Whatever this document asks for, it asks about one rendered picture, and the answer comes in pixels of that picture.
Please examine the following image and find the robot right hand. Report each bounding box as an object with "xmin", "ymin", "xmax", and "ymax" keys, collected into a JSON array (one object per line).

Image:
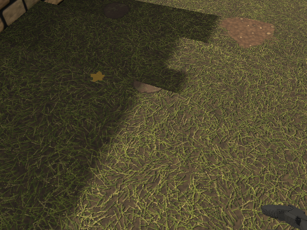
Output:
[{"xmin": 261, "ymin": 204, "xmax": 307, "ymax": 230}]

